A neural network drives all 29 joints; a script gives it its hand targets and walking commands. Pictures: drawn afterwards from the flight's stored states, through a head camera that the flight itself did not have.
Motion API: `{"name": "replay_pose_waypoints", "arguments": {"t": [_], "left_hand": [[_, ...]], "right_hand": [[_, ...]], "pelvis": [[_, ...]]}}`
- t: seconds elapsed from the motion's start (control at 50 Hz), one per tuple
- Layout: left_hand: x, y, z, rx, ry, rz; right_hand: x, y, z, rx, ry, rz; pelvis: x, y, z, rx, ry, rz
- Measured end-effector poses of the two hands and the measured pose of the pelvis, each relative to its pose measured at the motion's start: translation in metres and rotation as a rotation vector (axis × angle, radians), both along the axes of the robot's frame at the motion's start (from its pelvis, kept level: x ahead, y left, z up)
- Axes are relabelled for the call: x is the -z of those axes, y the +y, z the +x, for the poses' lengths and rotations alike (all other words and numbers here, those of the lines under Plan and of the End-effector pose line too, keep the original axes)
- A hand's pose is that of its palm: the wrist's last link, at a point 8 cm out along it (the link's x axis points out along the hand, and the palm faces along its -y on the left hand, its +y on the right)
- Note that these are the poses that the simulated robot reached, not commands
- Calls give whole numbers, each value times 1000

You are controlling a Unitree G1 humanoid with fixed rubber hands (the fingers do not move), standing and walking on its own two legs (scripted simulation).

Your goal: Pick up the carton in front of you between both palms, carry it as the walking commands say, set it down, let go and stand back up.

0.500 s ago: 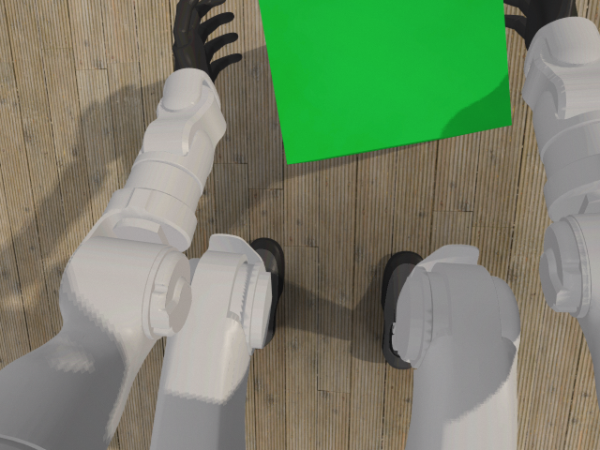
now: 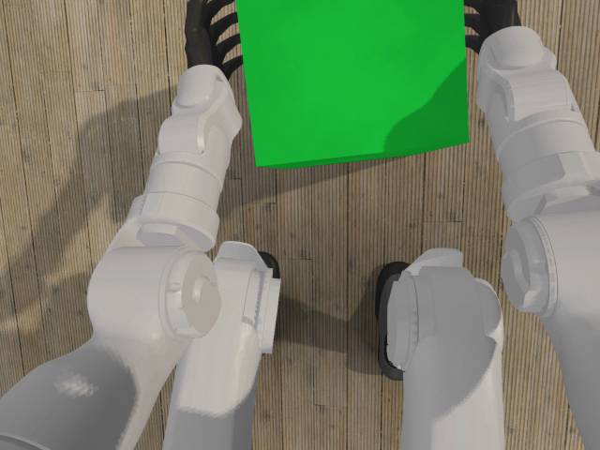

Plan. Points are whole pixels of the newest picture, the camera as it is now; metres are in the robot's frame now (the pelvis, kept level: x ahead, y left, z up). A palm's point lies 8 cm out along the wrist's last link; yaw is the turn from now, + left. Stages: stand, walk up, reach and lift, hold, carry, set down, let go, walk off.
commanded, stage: reach and lift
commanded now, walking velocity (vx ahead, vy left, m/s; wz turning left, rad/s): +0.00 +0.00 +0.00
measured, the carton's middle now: (345, 81) +0.52 -0.04 -0.24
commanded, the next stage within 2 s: none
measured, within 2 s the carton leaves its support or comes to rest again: neither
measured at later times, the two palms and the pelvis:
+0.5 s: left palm (114, 50) +0.48 +0.10 +0.04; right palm out of the picture +0.48 -0.20 +0.03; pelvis +0.00 +0.02 +0.10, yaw -5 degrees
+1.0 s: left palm out of the picture +0.46 +0.11 +0.19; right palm out of the picture +0.44 -0.19 +0.17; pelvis +0.04 +0.02 +0.23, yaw -7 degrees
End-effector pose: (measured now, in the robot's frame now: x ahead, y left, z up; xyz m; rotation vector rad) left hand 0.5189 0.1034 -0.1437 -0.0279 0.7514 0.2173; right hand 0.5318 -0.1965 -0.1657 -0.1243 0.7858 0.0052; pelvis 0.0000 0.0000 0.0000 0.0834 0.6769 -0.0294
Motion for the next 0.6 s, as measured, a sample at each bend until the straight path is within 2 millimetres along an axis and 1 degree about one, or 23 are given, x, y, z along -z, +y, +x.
{"name": "replay_pose_waypoints", "arguments": {"t": [0.06,0.12,0.18,0.26,0.34,0.4,0.48,0.6], "left_hand": [[-12,-2,-3,-16,-34,-1],[-29,-5,-10,-18,-69,-13],[-53,-10,-19,-18,-103,-30],[-92,-16,-29,-14,-112,-41],[-126,-15,-34,-1,-94,-35],[-149,-13,-36,9,-89,-28],[-174,-9,-38,19,-91,-22],[-206,-6,-41,32,-103,-22]], "right_hand": [[-9,0,-6,17,-19,-1],[-28,-3,-13,36,-51,10],[-58,-9,-22,61,-82,21],[-102,-15,-32,100,-89,35],[-142,-14,-39,120,-71,32],[-166,-12,-42,125,-67,24],[-190,-8,-46,131,-71,20],[-217,-5,-56,151,-83,28]], "pelvis": [[-2,1,1,8,3,-4],[-7,4,0,20,7,-8],[-16,8,-2,34,3,-11],[-34,12,-5,55,2,-12],[-56,15,-6,73,14,-13],[-73,16,-5,76,24,-16],[-94,17,-3,73,39,-22],[-123,18,4,69,52,-31]]}}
